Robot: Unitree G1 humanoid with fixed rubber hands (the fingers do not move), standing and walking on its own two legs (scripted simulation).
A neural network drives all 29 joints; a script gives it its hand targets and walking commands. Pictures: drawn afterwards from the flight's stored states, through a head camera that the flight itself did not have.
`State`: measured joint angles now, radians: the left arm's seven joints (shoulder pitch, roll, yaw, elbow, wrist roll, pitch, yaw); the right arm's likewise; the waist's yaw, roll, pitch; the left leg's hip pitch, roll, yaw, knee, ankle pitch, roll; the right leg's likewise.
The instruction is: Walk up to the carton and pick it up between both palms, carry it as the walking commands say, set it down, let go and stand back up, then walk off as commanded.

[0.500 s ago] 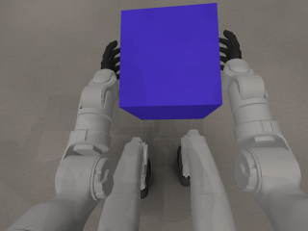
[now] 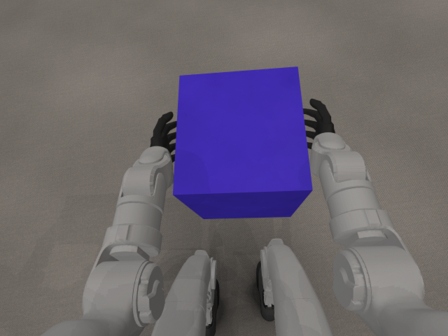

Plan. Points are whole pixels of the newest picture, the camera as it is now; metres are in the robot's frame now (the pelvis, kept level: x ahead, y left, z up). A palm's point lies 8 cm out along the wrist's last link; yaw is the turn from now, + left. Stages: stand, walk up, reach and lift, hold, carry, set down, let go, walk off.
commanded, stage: reach and lift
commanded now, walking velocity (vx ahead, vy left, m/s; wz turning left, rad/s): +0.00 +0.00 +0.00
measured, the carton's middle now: (242, 155) +0.43 -0.01 -0.04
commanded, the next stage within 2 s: hold in 1.98 s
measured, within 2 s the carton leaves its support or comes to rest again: neither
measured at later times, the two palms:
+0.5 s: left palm (150, 138) +0.39 +0.13 +0.09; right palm (348, 126) +0.40 -0.16 +0.10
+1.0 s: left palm (145, 138) +0.37 +0.12 +0.12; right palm (361, 132) +0.37 -0.17 +0.12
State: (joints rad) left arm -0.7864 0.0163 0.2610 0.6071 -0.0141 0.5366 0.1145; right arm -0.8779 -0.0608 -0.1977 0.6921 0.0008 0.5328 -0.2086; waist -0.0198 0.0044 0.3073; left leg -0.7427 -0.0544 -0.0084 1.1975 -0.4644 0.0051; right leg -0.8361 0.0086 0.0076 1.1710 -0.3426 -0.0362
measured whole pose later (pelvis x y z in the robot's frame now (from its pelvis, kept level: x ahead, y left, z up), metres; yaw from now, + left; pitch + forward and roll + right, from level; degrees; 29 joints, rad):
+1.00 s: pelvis +0.04 +0.00 +0.05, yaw -1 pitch -9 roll +1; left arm -0.60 -0.08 0.34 0.68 0.13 0.74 0.08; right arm -0.63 0.00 -0.20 0.74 -0.08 0.71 -0.17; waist -0.02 0.01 0.01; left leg -0.34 -0.03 -0.02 0.93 -0.44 0.01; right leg -0.43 0.03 0.01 0.92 -0.33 -0.04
